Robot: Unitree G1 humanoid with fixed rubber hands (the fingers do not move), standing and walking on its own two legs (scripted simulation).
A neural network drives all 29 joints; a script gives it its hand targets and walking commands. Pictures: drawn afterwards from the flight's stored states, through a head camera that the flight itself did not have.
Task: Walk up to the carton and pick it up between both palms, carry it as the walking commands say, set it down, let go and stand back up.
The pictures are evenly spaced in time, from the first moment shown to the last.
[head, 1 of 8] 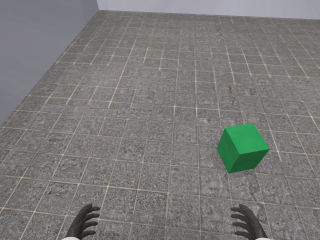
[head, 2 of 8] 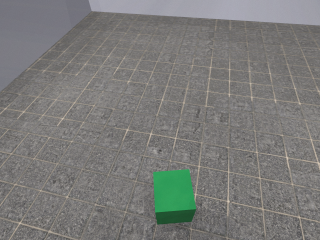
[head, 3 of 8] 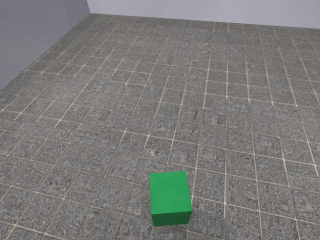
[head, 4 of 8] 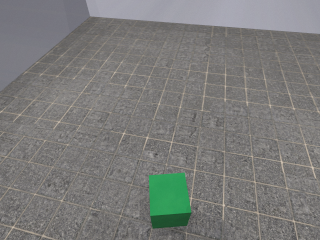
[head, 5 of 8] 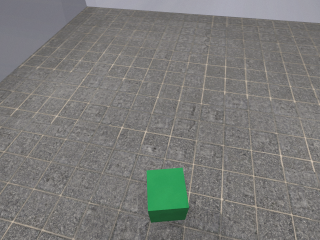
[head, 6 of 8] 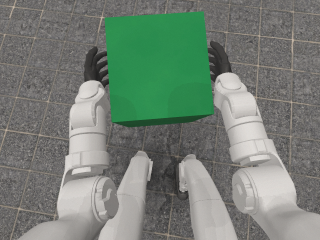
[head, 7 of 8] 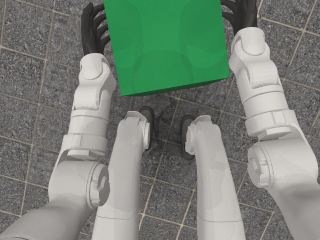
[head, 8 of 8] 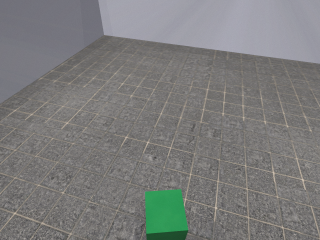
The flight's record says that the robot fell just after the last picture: no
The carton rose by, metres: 0.69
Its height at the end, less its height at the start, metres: +0.00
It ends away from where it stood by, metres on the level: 0.12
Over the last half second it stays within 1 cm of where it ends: yes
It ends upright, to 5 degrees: yes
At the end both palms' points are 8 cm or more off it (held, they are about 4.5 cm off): yes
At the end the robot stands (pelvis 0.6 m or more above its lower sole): yes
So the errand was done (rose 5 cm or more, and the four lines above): yes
